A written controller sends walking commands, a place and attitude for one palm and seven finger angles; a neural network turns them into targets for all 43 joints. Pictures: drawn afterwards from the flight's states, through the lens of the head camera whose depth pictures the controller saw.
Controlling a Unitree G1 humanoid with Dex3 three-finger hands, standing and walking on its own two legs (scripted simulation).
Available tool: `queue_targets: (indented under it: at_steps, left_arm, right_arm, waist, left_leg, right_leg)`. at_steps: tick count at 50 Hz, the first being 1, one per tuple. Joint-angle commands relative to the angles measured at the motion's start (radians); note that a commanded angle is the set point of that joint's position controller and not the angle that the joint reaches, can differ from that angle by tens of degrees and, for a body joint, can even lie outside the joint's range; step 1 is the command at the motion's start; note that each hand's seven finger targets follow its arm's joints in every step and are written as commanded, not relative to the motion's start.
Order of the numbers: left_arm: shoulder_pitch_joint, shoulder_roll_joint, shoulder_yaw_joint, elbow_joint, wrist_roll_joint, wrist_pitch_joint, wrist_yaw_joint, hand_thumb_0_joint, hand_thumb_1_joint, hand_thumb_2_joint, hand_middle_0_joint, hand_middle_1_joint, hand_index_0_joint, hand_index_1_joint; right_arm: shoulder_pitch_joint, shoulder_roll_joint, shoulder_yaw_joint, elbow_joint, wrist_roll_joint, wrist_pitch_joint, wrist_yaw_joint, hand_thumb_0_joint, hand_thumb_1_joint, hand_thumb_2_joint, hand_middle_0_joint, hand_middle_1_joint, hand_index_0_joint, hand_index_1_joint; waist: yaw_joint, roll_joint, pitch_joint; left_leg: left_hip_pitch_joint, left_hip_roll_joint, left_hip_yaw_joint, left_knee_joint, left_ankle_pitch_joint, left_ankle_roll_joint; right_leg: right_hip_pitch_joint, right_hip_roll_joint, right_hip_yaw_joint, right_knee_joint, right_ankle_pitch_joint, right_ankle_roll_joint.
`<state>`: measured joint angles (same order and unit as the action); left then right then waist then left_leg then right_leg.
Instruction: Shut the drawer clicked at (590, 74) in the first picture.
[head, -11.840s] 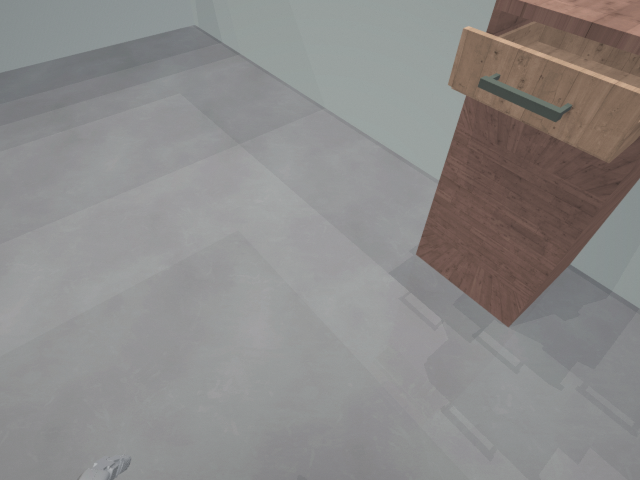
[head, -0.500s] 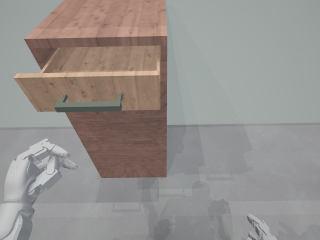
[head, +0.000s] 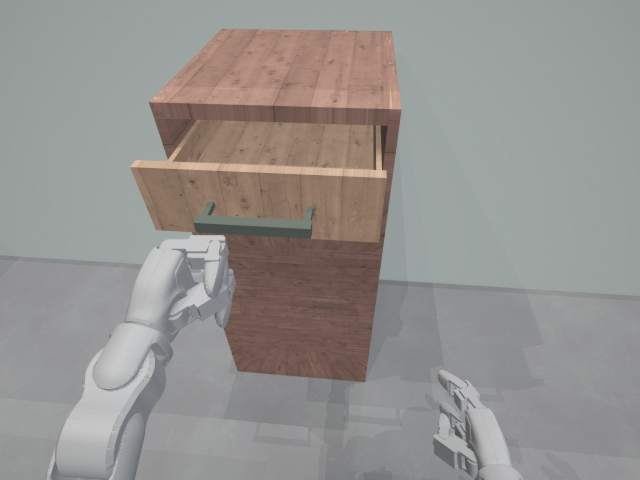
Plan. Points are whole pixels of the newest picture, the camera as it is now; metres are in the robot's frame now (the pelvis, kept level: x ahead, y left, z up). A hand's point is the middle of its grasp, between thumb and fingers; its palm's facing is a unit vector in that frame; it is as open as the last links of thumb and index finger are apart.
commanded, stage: raise the hand and make a fist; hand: left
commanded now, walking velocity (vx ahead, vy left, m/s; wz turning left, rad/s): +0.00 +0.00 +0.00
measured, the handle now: (256, 218) +0.46 +0.16 +0.09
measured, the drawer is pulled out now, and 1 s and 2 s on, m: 0.15 0.15 0.15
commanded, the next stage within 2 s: bring the fist close to the handle in 0.50 s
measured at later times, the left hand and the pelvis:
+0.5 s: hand (219, 267) +0.26 +0.13 +0.20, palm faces +0.10 -0.99 -0.06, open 3.3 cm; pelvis -0.01 -0.05 +0.01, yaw +0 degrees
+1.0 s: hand (227, 270) +0.30 +0.15 +0.15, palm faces +0.03 -1.00 -0.02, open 3.3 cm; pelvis +0.01 -0.05 +0.00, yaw +0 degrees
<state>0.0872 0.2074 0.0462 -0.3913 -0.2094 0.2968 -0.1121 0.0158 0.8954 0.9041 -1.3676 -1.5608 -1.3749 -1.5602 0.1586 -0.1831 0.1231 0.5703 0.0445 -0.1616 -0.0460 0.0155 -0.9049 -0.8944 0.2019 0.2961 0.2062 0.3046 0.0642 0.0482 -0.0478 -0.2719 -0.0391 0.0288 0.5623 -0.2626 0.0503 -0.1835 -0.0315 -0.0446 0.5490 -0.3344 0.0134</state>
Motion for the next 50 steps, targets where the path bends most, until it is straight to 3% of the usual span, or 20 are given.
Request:
queue_targets:
  at_steps: [1,4,5,6,9,11,13,17,21,23,24,26,28,31,36,41,44,45,48,50]
  left_arm:
    - [-0.341,0.104,0.118,-0.29,-0.015,0.01,0.053,0.0,0.9,0.9,-1.4,-1.6,-1.4,-1.6]
    - [-0.388,0.125,0.142,-0.298,-0.024,0.002,0.064,0.0,0.9,0.9,-1.4,-1.6,-1.4,-1.6]
    - [-0.4,0.128,0.145,-0.273,-0.024,0.007,0.061,0.0,0.9,0.9,-1.4,-1.6,-1.4,-1.6]
    - [-0.389,0.082,0.099,-0.227,-0.023,0.022,0.05,0.0,0.9,0.9,-1.4,-1.6,-1.4,-1.6]
    - [-0.309,0.037,0.053,-0.085,-0.028,0.091,0.016,0.0,0.9,0.9,-1.4,-1.6,-1.4,-1.6]
    - [-0.319,0.062,0.071,-0.075,-0.03,0.134,0.003,0.0,0.9,0.9,-1.4,-1.6,-1.4,-1.6]
    - [-0.336,0.138,0.136,-0.07,-0.028,0.144,0.009,0.0,0.9,0.9,-1.4,-1.6,-1.4,-1.6]
    - [-0.448,0.207,0.224,-0.23,-0.026,0.046,0.05,0.0,0.9,0.9,-1.4,-1.6,-1.4,-1.6]
    - [-0.459,0.2,0.226,-0.201,-0.04,-0.075,0.056,0.0,0.9,0.9,-1.4,-1.6,-1.4,-1.6]
    - [-0.402,0.216,0.238,-0.102,-0.042,-0.081,0.032,0.0,0.9,0.9,-1.4,-1.6,-1.4,-1.6]
    - [-0.387,0.186,0.205,-0.07,-0.05,-0.069,0.009,0.0,0.9,0.9,-1.4,-1.6,-1.4,-1.6]
    - [-0.358,0.206,0.217,0.021,-0.061,-0.03,-0.032,0.0,0.9,0.9,-1.4,-1.6,-1.4,-1.6]
    - [-0.32,0.211,0.224,0.068,-0.073,0.008,-0.067,0.0,0.9,0.9,-1.4,-1.6,-1.4,-1.6]
    - [-0.363,0.248,0.264,0.052,-0.087,0.023,-0.088,0.0,0.9,0.9,-1.4,-1.6,-1.4,-1.6]
    - [-0.429,0.303,0.348,0.027,-0.09,-0.092,-0.064,0.0,0.9,0.9,-1.4,-1.6,-1.4,-1.6]
    - [-0.435,0.286,0.313,0.099,-0.071,-0.211,-0.079,0.0,0.9,0.9,-1.4,-1.6,-1.4,-1.6]
    - [-0.413,0.227,0.243,0.179,-0.073,-0.215,-0.115,0.0,0.9,0.9,-1.4,-1.6,-1.4,-1.6]
    - [-0.405,0.239,0.259,0.207,-0.079,-0.212,-0.123,0.0,0.9,0.9,-1.4,-1.6,-1.4,-1.6]
    - [-0.368,0.243,0.269,0.249,-0.083,-0.204,-0.135,0.0,0.9,0.9,-1.4,-1.6,-1.4,-1.6]
    - [-0.388,0.258,0.291,0.207,-0.08,-0.224,-0.121,0.0,0.9,0.9,-1.4,-1.6,-1.4,-1.6]
  right_arm:
    - [-0.176,-0.132,-0.06,-0.161,-0.004,-0.011,-0.02,0.0,-0.9,-0.9,0.2,0.3,0.2,0.3]
    - [-0.19,-0.131,-0.056,-0.147,-0.005,-0.009,-0.018,0.0,-0.9,-0.9,0.2,0.3,0.2,0.3]
    - [-0.194,-0.132,-0.056,-0.137,-0.002,-0.004,-0.02,0.0,-0.9,-0.9,0.2,0.3,0.2,0.3]
    - [-0.198,-0.13,-0.054,-0.133,0.0,0.001,-0.019,0.0,-0.9,-0.9,0.2,0.3,0.2,0.3]
    - [-0.191,-0.141,-0.056,-0.12,0.013,0.023,-0.021,0.0,-0.9,-0.9,0.2,0.3,0.2,0.3]
    - [-0.208,-0.145,-0.057,-0.129,0.018,0.038,-0.026,0.0,-0.9,-0.9,0.2,0.3,0.2,0.3]
    - [-0.22,-0.155,-0.06,-0.131,0.019,0.048,-0.032,0.0,-0.9,-0.9,0.2,0.3,0.2,0.3]
    - [-0.231,-0.138,-0.064,-0.155,0.006,0.029,-0.036,0.0,-0.9,-0.9,0.2,0.3,0.2,0.3]
    - [-0.199,-0.136,-0.065,-0.128,0.003,-0.008,-0.034,0.0,-0.9,-0.9,0.2,0.3,0.2,0.3]
    - [-0.187,-0.148,-0.071,-0.11,0.008,-0.017,-0.035,0.0,-0.9,-0.9,0.2,0.3,0.2,0.3]
    - [-0.188,-0.147,-0.069,-0.111,0.011,-0.02,-0.038,0.0,-0.9,-0.9,0.2,0.3,0.2,0.3]
    - [-0.185,-0.157,-0.073,-0.103,0.02,-0.019,-0.044,0.0,-0.9,-0.9,0.2,0.3,0.2,0.3]
    - [-0.187,-0.168,-0.079,-0.104,0.027,-0.02,-0.047,0.0,-0.9,-0.9,0.2,0.3,0.2,0.3]
    - [-0.193,-0.17,-0.079,-0.114,0.03,-0.024,-0.049,0.0,-0.9,-0.9,0.2,0.3,0.2,0.3]
    - [-0.161,-0.164,-0.086,-0.11,0.015,-0.05,-0.049,0.0,-0.9,-0.9,0.2,0.3,0.2,0.3]
    - [-0.115,-0.164,-0.096,-0.092,0.015,-0.074,-0.047,0.0,-0.9,-0.9,0.2,0.3,0.2,0.3]
    - [-0.093,-0.171,-0.101,-0.088,0.021,-0.082,-0.048,0.0,-0.9,-0.9,0.2,0.3,0.2,0.3]
    - [-0.085,-0.176,-0.105,-0.086,0.022,-0.082,-0.05,0.0,-0.9,-0.9,0.2,0.3,0.2,0.3]
    - [-0.079,-0.183,-0.11,-0.092,0.022,-0.082,-0.049,0.0,-0.9,-0.9,0.2,0.3,0.2,0.3]
    - [-0.081,-0.179,-0.113,-0.1,0.018,-0.083,-0.047,0.0,-0.9,-0.9,0.2,0.3,0.2,0.3]
  waist:
    - [0.003,-0.025,-0.178]
    - [0.002,-0.017,-0.193]
    - [-0.001,-0.005,-0.173]
    - [-0.009,0.011,-0.138]
    - [-0.014,-0.043,-0.039]
    - [-0.008,-0.027,-0.023]
    - [0.001,-0.078,-0.023]
    - [0.005,-0.025,-0.159]
    - [-0.014,0.032,-0.143]
    - [-0.014,0.004,-0.095]
    - [-0.019,0.018,-0.065]
    - [-0.021,-0.041,-0.008]
    - [-0.017,-0.11,0.015]
    - [-0.013,-0.118,-0.029]
    - [-0.012,-0.082,-0.132]
    - [-0.031,-0.019,-0.134]
    - [-0.042,-0.037,-0.116]
    - [-0.043,-0.08,-0.114]
    - [-0.028,-0.097,-0.122]
    - [-0.022,-0.057,-0.173]
  left_leg:
    - [0.203,0.058,-0.102,-0.139,0.208,-0.052]
    - [0.223,0.058,-0.096,-0.143,0.219,-0.051]
    - [0.225,0.057,-0.091,-0.145,0.209,-0.05]
    - [0.219,0.054,-0.09,-0.15,0.182,-0.049]
    - [0.165,0.048,-0.089,-0.168,0.116,-0.041]
    - [0.157,0.035,-0.079,-0.167,0.087,-0.032]
    - [0.143,0.032,-0.073,-0.169,0.059,-0.024]
    - [0.216,0.03,-0.054,-0.153,0.114,-0.021]
    - [0.224,0.029,-0.039,-0.141,0.13,-0.023]
    - [0.201,0.029,-0.032,-0.132,0.129,-0.02]
    - [0.188,0.024,-0.028,-0.131,0.115,-0.018]
    - [0.149,0.021,-0.026,-0.119,0.09,-0.016]
    - [0.123,0.02,-0.025,-0.101,0.086,-0.014]
    - [0.114,0.017,-0.031,-0.094,0.086,-0.014]
    - [0.12,0.021,-0.038,-0.079,0.134,-0.02]
    - [0.14,0.021,-0.022,-0.064,0.169,-0.016]
    - [0.13,0.021,-0.023,-0.057,0.176,-0.013]
    - [0.123,0.022,-0.025,-0.056,0.173,-0.013]
    - [0.107,0.021,-0.025,-0.055,0.192,-0.012]
    - [0.129,0.02,-0.023,-0.056,0.219,-0.012]
  right_leg:
    - [-0.028,0.05,-0.047,-0.072,0.192,-0.044]
    - [-0.011,0.05,-0.042,-0.089,0.193,-0.047]
    - [-0.014,0.05,-0.038,-0.1,0.19,-0.048]
    - [-0.027,0.05,-0.038,-0.108,0.177,-0.046]
    - [-0.04,0.048,-0.036,-0.139,0.15,-0.042]
    - [-0.04,0.045,-0.022,-0.159,0.133,-0.04]
    - [-0.034,0.046,-0.01,-0.18,0.092,-0.036]
    - [0.01,0.039,0.003,-0.173,0.103,-0.036]
    - [0.008,0.039,0.016,-0.185,0.136,-0.033]
    - [0.002,0.036,0.026,-0.205,0.159,-0.028]
    - [-0.006,0.028,0.035,-0.213,0.165,-0.022]
    - [-0.02,0.018,0.065,-0.241,0.153,-0.008]
    - [-0.023,0.007,0.093,-0.261,0.144,0.012]
    - [-0.011,-0.005,0.103,-0.247,0.13,0.019]
    - [0.031,-0.016,0.114,-0.189,0.26,0.031]
    - [0.01,-0.005,0.09,-0.15,0.363,0.024]
    - [-0.016,0.002,0.074,-0.14,0.388,0.024]
    - [-0.017,0.004,0.072,-0.14,0.39,0.027]
    - [-0.018,0.011,0.055,-0.126,0.398,0.02]
    - [-0.004,0.012,0.042,-0.107,0.42,0.009]
